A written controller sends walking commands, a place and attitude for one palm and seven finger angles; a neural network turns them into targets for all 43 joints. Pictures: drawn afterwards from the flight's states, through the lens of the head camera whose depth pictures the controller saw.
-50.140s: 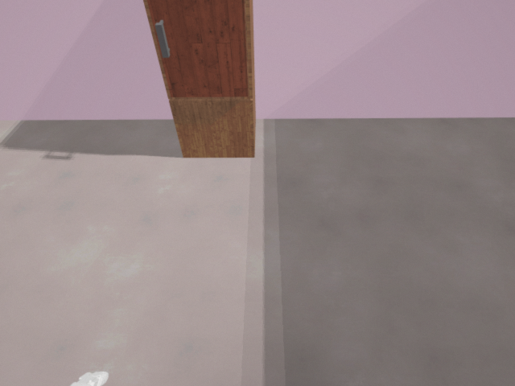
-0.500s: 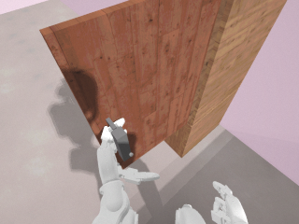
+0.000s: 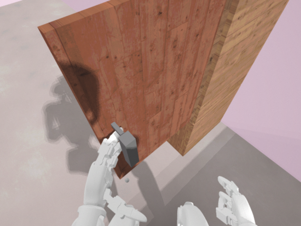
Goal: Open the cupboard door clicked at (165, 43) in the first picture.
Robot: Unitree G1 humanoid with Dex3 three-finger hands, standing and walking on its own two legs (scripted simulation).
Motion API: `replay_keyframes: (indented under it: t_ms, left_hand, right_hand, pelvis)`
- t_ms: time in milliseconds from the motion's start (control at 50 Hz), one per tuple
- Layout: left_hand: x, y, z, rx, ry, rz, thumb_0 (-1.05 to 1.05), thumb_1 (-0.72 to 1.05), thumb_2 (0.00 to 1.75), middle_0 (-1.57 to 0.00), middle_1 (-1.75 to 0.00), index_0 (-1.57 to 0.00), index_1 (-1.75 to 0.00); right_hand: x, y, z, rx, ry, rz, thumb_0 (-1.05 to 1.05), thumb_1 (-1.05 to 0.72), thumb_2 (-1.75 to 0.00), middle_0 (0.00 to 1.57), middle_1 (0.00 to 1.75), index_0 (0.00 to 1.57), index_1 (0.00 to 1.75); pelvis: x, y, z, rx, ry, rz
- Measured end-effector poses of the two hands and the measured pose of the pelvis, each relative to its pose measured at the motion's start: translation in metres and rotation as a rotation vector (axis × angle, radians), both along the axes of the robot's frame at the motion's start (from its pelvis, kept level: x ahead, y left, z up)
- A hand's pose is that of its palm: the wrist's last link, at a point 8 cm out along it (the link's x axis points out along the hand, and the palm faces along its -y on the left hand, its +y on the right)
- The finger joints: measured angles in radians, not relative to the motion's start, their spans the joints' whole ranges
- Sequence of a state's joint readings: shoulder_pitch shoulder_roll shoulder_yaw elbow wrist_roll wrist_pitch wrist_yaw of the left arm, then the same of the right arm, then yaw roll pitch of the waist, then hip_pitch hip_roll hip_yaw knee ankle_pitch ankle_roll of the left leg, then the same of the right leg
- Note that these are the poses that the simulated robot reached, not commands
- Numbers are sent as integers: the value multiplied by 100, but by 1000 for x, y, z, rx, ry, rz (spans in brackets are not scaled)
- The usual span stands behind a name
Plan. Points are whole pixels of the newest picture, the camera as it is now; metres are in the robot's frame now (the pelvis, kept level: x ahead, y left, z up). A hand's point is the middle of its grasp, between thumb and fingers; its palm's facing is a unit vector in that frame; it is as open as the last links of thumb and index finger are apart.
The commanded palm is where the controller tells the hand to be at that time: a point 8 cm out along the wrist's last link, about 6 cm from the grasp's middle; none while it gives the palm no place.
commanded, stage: slide the hand sideways off the handle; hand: left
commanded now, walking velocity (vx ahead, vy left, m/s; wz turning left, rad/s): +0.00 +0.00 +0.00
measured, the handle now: (124, 144) +0.31 +0.09 +0.05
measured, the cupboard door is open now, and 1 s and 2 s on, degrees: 90 90 90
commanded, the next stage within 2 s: draw the hand back to the body in 0.66 s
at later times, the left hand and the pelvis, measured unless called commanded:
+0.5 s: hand (104, 196) +0.19 +0.12 +0.05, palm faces -0.04 -1.00 -0.03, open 16.2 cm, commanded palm +0.15 +0.18 +0.06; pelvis +0.00 -0.02 -0.01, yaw +0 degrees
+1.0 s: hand (77, 196) +0.18 +0.15 +0.09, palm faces -0.04 -1.00 -0.06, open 16.3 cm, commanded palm +0.14 +0.21 +0.10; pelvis +0.00 +0.00 +0.01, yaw +0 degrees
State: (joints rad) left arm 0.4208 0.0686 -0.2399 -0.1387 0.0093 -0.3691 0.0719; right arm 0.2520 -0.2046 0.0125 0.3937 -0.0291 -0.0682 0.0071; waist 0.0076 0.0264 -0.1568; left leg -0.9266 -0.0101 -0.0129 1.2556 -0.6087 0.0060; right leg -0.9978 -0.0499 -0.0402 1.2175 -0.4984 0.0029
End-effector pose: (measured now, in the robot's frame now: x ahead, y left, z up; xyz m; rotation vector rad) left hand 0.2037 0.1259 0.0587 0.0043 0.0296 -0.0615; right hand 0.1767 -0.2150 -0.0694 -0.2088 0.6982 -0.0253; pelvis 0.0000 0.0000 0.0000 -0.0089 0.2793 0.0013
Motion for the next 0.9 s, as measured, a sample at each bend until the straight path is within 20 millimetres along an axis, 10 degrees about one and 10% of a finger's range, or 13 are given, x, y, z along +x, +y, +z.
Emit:
replay_keyframes:
  t_ms: [900]
  left_hand:
    - [-46,73,12,33,6,-2,-1,-50,30,-15,-30,-15,-30]
  right_hand:
    - [7,-15,1,-37,-69,-80,2,-91,-89,20,30,20,30]
  pelvis:
    - [-6,-7,-12,-25,-10,7]
